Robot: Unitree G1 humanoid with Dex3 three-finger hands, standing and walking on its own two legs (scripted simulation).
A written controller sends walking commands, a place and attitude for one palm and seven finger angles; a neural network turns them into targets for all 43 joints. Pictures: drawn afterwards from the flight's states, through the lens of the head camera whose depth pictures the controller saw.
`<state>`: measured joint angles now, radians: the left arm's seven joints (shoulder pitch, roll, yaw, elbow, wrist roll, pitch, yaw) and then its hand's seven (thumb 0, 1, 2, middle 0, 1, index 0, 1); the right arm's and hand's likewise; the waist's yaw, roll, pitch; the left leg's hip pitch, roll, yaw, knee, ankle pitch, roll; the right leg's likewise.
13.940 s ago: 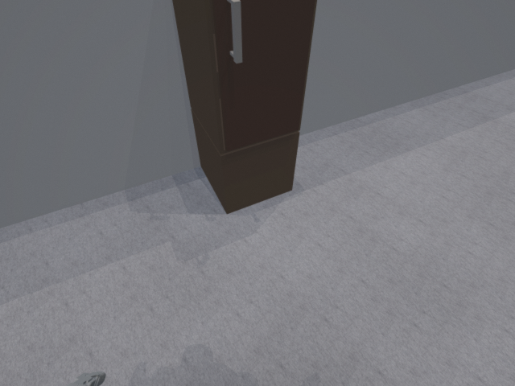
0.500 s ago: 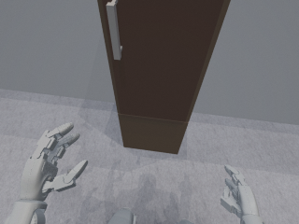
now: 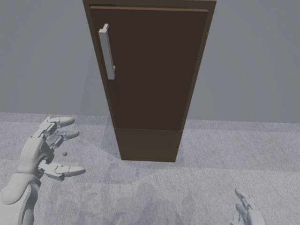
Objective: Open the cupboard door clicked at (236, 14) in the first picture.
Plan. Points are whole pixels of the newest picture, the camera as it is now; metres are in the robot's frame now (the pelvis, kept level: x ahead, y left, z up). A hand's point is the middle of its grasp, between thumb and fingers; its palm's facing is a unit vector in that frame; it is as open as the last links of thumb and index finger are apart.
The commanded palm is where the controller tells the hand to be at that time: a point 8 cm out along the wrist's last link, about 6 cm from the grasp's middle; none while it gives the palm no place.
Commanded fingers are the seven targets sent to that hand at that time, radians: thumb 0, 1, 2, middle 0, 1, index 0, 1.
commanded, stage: raise the hand with hooked fingers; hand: left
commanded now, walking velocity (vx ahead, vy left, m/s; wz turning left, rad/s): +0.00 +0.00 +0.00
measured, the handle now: (109, 53) +0.59 +0.18 +0.15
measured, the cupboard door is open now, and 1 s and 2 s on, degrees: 0 0 0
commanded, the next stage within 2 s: move the hooked fingers beside the handle in 1.00 s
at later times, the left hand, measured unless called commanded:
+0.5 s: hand (34, 110) +0.30 +0.28 +0.18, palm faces +0.11 -0.99 -0.06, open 14.0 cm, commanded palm +0.27 +0.31 +0.17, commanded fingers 0.00 -0.50 0.30 -0.30 -1.20 -0.30 -1.20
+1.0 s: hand (50, 113) +0.31 +0.25 +0.17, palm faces +0.07 -1.00 -0.05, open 14.0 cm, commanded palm +0.27 +0.29 +0.17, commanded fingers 0.00 -0.50 0.30 -0.30 -1.20 -0.30 -1.20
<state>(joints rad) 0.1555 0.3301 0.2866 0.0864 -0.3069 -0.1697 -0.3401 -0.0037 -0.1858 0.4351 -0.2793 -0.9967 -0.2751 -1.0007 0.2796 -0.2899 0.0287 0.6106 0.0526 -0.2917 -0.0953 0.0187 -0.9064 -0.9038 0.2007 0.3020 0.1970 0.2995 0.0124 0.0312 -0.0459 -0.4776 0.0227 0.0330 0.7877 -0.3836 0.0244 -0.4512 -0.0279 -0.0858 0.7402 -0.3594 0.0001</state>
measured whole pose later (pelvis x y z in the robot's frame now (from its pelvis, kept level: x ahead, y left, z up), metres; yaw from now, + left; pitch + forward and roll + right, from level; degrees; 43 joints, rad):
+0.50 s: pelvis +0.02 -0.01 +0.02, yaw +1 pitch +0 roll -1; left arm -0.15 0.45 0.45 0.24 -0.33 0.01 -0.43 -0.01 -0.50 0.30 -0.30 -1.20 -0.30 -1.20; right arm 0.24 -0.25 0.10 0.62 0.06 -0.23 -0.11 0.02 -0.90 -0.90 0.20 0.30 0.20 0.30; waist 0.06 0.04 -0.02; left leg -0.27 0.02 0.02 0.59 -0.31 0.01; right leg -0.25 -0.02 -0.10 0.54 -0.30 -0.01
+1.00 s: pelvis +0.01 -0.02 +0.02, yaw -1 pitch -1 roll +0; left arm -0.16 0.43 0.44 0.29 -0.32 0.05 -0.43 -0.02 -0.50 0.30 -0.30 -1.20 -0.30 -1.20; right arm 0.24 -0.28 0.07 0.60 0.07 -0.21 -0.12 0.02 -0.91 -0.90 0.20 0.30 0.20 0.30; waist 0.04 0.05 -0.01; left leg -0.25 0.04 0.04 0.55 -0.29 -0.01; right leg -0.25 0.00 -0.08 0.54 -0.28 -0.03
